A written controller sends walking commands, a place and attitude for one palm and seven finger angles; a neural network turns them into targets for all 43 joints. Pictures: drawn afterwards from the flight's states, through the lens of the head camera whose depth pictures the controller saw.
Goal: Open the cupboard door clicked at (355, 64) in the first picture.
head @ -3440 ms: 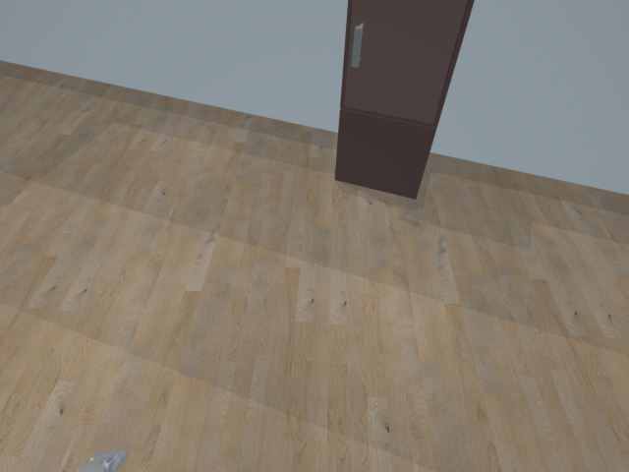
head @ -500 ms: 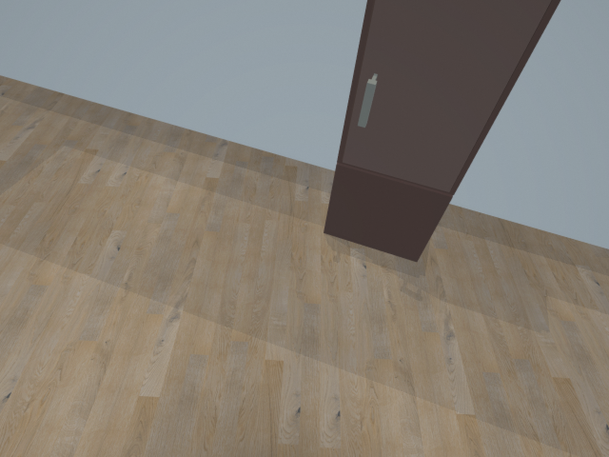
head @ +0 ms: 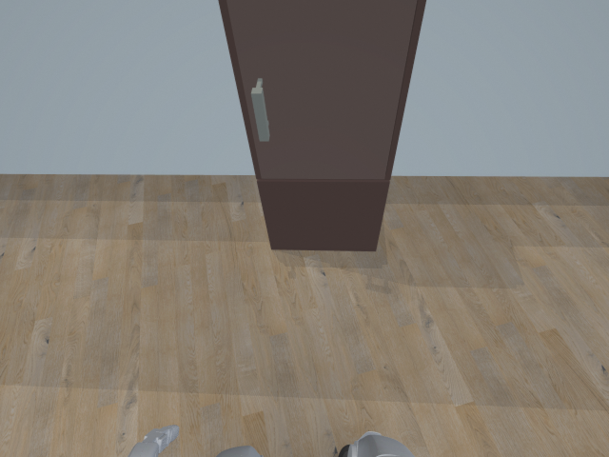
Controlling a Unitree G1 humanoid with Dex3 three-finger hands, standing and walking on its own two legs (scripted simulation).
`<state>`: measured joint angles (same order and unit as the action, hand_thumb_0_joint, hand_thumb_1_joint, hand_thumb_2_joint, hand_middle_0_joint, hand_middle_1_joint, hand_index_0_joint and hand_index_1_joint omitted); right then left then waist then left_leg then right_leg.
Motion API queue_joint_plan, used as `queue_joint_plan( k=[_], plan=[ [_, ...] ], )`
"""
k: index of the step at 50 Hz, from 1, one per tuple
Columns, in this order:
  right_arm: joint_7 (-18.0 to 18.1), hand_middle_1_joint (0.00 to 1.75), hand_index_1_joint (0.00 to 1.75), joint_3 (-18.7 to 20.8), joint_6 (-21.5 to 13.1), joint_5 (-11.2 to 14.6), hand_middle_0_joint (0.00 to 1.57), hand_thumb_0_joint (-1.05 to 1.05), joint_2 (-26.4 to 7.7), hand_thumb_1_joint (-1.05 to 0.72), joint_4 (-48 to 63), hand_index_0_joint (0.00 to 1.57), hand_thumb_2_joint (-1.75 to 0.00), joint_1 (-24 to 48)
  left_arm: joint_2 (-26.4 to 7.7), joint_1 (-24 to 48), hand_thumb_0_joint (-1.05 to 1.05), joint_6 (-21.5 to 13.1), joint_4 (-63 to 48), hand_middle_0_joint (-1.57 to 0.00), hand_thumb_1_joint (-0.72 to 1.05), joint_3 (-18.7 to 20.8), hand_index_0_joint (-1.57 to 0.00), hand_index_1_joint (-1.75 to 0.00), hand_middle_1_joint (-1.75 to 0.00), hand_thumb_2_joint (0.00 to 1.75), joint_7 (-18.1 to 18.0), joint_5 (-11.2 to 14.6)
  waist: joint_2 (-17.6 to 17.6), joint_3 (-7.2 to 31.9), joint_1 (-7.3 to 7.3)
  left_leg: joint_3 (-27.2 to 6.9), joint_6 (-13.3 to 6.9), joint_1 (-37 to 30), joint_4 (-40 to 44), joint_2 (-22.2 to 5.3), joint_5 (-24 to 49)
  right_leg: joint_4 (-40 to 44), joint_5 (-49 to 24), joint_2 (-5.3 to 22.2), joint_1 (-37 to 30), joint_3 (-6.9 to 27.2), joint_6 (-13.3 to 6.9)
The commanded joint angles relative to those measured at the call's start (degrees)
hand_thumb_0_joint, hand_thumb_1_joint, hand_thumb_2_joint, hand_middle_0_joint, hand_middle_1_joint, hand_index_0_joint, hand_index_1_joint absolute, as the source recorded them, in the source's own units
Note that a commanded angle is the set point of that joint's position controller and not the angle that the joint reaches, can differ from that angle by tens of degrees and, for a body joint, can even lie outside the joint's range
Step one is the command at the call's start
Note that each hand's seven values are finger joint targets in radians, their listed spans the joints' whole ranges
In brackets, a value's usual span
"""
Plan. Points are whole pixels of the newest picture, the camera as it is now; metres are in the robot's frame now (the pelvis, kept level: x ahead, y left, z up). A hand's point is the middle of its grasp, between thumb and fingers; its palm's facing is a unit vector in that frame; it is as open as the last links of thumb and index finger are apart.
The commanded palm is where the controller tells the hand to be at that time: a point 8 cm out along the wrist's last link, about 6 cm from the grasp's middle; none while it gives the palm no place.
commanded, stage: take the last steps up to it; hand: left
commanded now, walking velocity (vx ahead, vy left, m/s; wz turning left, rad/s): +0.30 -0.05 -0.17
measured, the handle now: (262, 110) +0.85 +0.13 -0.06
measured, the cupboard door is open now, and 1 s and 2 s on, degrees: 0 0 0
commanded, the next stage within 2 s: come to a stop and stand still in 0.92 s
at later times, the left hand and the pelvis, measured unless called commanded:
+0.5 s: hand out of the picture +0.10 +0.22 -0.15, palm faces +0.00 -0.99 -0.15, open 7.4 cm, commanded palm none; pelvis +0.09 +0.03 +0.03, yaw -5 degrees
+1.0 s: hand (244, 339) +0.31 +0.13 -0.14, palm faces -0.05 -0.97 -0.23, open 7.2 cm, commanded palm none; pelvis +0.24 -0.05 +0.02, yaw -6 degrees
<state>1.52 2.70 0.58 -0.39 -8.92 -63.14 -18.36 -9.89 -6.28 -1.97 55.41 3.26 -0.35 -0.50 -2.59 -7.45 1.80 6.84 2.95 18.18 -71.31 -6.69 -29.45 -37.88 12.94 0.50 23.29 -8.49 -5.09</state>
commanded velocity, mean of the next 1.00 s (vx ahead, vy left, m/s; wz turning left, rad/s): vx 0.25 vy -0.04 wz -0.04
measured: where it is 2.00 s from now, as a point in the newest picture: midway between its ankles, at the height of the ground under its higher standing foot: (338, 448)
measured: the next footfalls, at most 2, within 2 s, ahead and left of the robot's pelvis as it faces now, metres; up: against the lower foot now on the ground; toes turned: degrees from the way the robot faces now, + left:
left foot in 0.34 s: +0.11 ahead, +0.14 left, +0.00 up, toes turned +4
right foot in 0.76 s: +0.28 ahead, -0.15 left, +0.00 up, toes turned -16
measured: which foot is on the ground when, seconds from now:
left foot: up 0.00-0.32, down 0.34-0.78, up 0.80-1.00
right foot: down 0.00-0.34, up 0.36-0.74, down 0.76-1.00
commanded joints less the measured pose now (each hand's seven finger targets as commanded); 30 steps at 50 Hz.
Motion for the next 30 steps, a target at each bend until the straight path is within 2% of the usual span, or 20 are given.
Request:
queue_joint_plan(
  k=[1, 2, 4, 7, 11, 12, 13, 15, 16, 17, 18, 19, 20, 21, 23, 24, 26, 27, 30],
  plan=[
    [-0.2, 0.3, 0.3, 0.8, -0.2, -1.1, 0.2, 0.0, -4.1, -0.9, 3.7, 0.2, -0.9, -3.3, -7.9, -5.4, 0.0, -0.1, -1.3, -0.2, 0.9, 1.4, -0.2, -0.3, -0.3, 0.9, -1.2, -0.2, 8.0, 9.6, -0.54, -5.4, 0.2, 7.1, -1.8, -2.3, 8.8, 22.1, -16.5, 15.1, -6.3, 16.7, -4.6],
    [-0.4, 0.3, 0.3, 0.8, 0.0, -1.2, 0.2, 0.0, -4.0, -0.9, 3.5, 0.2, -0.9, -4.6, -8.2, -4.4, 0.0, -0.1, -1.4, -0.2, 0.9, 1.5, -0.2, -0.3, -0.3, 0.9, -1.1, -0.5, 7.7, 10.0, 0.49, -4.7, 0.3, 6.5, 1.5, -2.0, 9.4, 22.7, -11.0, 13.9, -5.3, 14.6, -4.2],
    [-0.8, 0.3, 0.3, 0.7, 0.1, -1.4, 0.2, 0.0, -3.5, -0.9, 3.6, 0.2, -0.9, -4.5, -7.8, -5.0, 0.0, -0.4, -1.2, -0.2, 0.9, 1.5, -0.2, -0.3, -0.3, 0.9, -0.9, -0.8, 8.0, 9.6, 0.46, -3.8, 0.4, 5.7, 6.7, -1.6, 10.8, 24.8, -2.6, 12.2, -3.9, 14.6, -4.2],
    [-1.2, 0.3, 0.3, 0.9, -0.2, -1.6, 0.2, 0.0, -3.6, -0.9, 5.3, 0.2, -0.9, -0.2, -7.6, -7.7, 0.0, -0.3, 0.0, -0.2, 0.9, 1.8, -0.2, -0.3, -0.3, 0.9, -0.3, -0.9, 8.8, 7.6, -1.37, -2.8, 0.5, 6.6, 15.1, -1.2, 10.3, 27.3, 8.0, 11.8, -4.7, 17.3, -4.5],
    [-1.5, 0.3, 0.3, 0.8, -1.0, -1.1, 0.2, 0.0, -3.5, -0.9, 7.2, 0.2, -0.9, 3.4, -9.0, -9.1, 0.0, -0.1, 0.8, -0.2, 0.9, 2.0, -0.2, -0.3, -0.3, 0.9, -0.1, -1.1, 9.3, 6.9, -2.79, -1.9, -0.1, 3.9, 26.8, 0.2, 6.2, 28.4, 14.1, 13.4, -6.7, 20.7, -6.2],
    [-1.5, 0.3, 0.3, 0.8, -1.4, -1.0, 0.2, 0.0, -3.4, -0.9, 7.1, 0.2, -0.9, 3.2, -9.1, -9.1, 0.0, 0.0, 1.0, -0.2, 0.9, 2.1, -0.2, -0.3, -0.3, 0.9, -0.1, -1.1, 8.9, 6.9, -2.74, -1.8, -0.4, 2.2, 29.7, 0.8, 5.6, 28.0, 14.2, 13.5, -7.0, 21.3, -6.3],
    [-1.4, 0.3, 0.3, 0.7, -1.8, -0.9, 0.2, 0.0, -3.2, -0.9, 6.6, 0.2, -0.9, 1.7, -9.0, -9.2, 0.0, 0.0, 1.3, -0.2, 0.9, 2.1, -0.2, -0.3, -0.3, 0.9, -0.1, -1.0, 8.1, 7.1, -2.09, -1.4, -0.8, -0.9, 33.9, 1.4, 6.2, 26.8, 14.7, 13.1, -6.6, 21.0, -6.0],
    [-1.0, 0.3, 0.3, 0.4, -2.5, -0.9, 0.2, 0.0, -2.9, -0.9, 4.4, 0.2, -0.9, -3.5, -8.5, -8.2, 0.0, 0.4, 1.6, -0.2, 0.9, 2.0, -0.2, -0.3, -0.3, 0.9, 0.1, -0.3, 6.3, 7.0, 0.07, 0.5, -1.1, -12.1, 44.5, 3.0, 12.1, 22.7, 17.9, 9.4, -1.2, 17.4, -3.0],
    [-0.6, 0.3, 0.3, 0.7, -2.9, -1.0, 0.2, 0.0, -4.9, -0.9, 3.1, 0.2, -0.9, -6.4, -6.4, -8.2, 0.0, 0.6, 1.4, -0.2, 0.9, 1.6, -0.2, -0.3, -0.3, 0.9, 0.3, 0.0, -0.5, 6.2, 1.16, -4.3, -2.0, -17.7, 50.0, -0.4, 8.8, 16.3, 18.7, 6.1, 5.0, 14.8, -0.8],
    [-0.4, 0.3, 0.3, 1.8, -3.0, -1.7, 0.2, 0.0, -9.4, -0.9, 3.0, 0.2, -0.9, -8.6, -3.2, -8.2, 0.0, 0.7, 0.4, -0.2, 0.9, 1.0, -0.2, -0.3, -0.3, 0.9, 0.9, 0.3, -13.7, 3.5, 2.26, -20.9, -6.2, -19.0, 59.2, -11.8, -6.8, 3.1, 18.4, 0.2, 14.0, 8.2, 2.3],
    [-0.2, 0.3, 0.3, 2.2, -2.6, -1.7, 0.2, 0.0, -12.2, -0.9, 4.0, 0.2, -0.9, -9.5, -3.3, -4.6, 0.0, 0.4, -1.4, -0.2, 0.9, 1.1, -0.2, -0.3, -0.3, 0.9, 1.2, -0.3, -16.2, -1.7, 3.25, -31.0, -10.5, -12.4, 67.4, -20.1, -15.8, -8.6, 15.9, -0.7, 16.8, 4.7, 3.3],
    [0.0, 0.3, 0.3, 1.9, -2.6, -1.8, 0.2, 0.0, -11.5, -0.9, 4.9, 0.2, -0.9, -6.6, -4.8, -3.7, 0.0, 0.7, -1.8, -0.2, 0.9, 1.8, -0.2, -0.3, -0.3, 0.9, 1.5, -1.0, -10.0, -4.6, 1.84, -31.2, -12.5, -7.4, 69.2, -20.9, -15.9, -15.6, 12.6, 2.4, 16.5, 8.4, 3.1],
    [0.0, 0.3, 0.3, 1.2, -3.1, -1.6, 0.2, 0.0, -8.9, -0.9, 4.8, 0.2, -0.9, -4.0, -4.9, -5.3, 0.0, 1.0, -0.2, -0.2, 0.9, 2.0, -0.2, -0.3, -0.3, 0.9, 1.7, -1.7, -7.7, -4.3, 0.1, -24.9, -10.3, -6.6, 68.1, -16.6, -9.6, -19.4, 8.8, 2.8, 15.6, 8.8, 3.4],
    [0.1, 0.3, 0.3, 0.8, -3.6, -1.4, 0.2, 0.0, -7.8, -0.9, 5.3, 0.2, -0.9, -2.2, -4.1, -7.1, 0.0, 1.0, 0.8, -0.2, 0.9, 2.0, -0.2, -0.3, -0.3, 0.9, 2.0, -1.6, -5.6, -3.7, -0.96, -19.5, -9.3, -6.5, 66.7, -14.3, -3.3, -21.7, 6.1, 3.2, 14.9, 8.6, 3.8],
    [0.4, 0.3, 0.3, 0.4, -4.6, -1.0, 0.2, 0.0, -6.3, -0.9, 4.6, 0.2, -0.9, -2.9, -2.9, -9.2, 0.0, 0.8, 2.1, -0.2, 0.9, 1.7, -0.2, -0.3, -0.3, 0.9, 2.3, -1.3, -2.5, -0.5, -1.79, -12.4, -8.8, -10.3, 64.8, -10.9, 9.3, -23.3, 0.7, 3.8, 14.2, 8.3, 4.6],
    [0.4, 0.3, 0.3, 0.5, -4.9, -1.0, 0.2, 0.0, -6.7, -0.9, 4.1, 0.2, -0.9, -4.0, -2.5, -9.5, 0.0, 0.8, 2.4, -0.2, 0.9, 1.6, -0.2, -0.3, -0.3, 0.9, 2.2, -1.3, -2.6, 0.9, -1.68, -10.0, -9.1, -13.3, 63.6, -10.3, 14.8, -23.3, 0.0, 3.9, 14.7, 7.8, 5.1],
    [0.6, 0.3, 0.3, 0.5, -5.1, -0.9, 0.2, 0.0, -6.6, -0.9, 2.6, 0.2, -0.9, -7.0, -2.4, -8.3, 0.0, 0.9, 2.1, -0.2, 0.9, 1.3, -0.2, -0.3, -0.3, 0.9, 2.1, -1.1, -3.9, 2.4, -0.89, -7.8, -10.3, -17.6, 61.9, -10.3, 23.5, -20.7, 0.1, 4.7, 15.9, 6.9, 5.7],
    [0.6, 0.3, 0.3, 0.7, -5.1, -1.0, 0.2, 0.0, -6.3, -0.9, 2.0, 0.2, -0.9, -8.1, -2.3, -6.9, 0.0, 1.0, 1.7, -0.2, 0.9, 1.2, -0.2, -0.3, -0.3, 0.9, 2.0, -1.1, -4.1, 1.6, -0.31, -7.3, -11.0, -17.7, 61.5, -10.9, 25.6, -18.1, 0.5, 5.3, 15.7, 6.4, 5.9],
    [0.5, 0.3, 0.3, 0.8, -4.8, -1.3, 0.2, 0.0, -6.3, -0.9, 0.3, 0.2, -0.9, -10.6, -1.1, -2.7, 0.0, 0.8, 0.9, -0.2, 0.9, 0.5, -0.2, -0.3, -0.3, 0.9, 2.1, -0.9, -5.1, 0.2, 1.07, -5.0, -11.0, -17.2, 60.1, -10.7, 30.9, -8.8, 2.0, 5.4, 12.5, 3.8, 5.8]
  ],
)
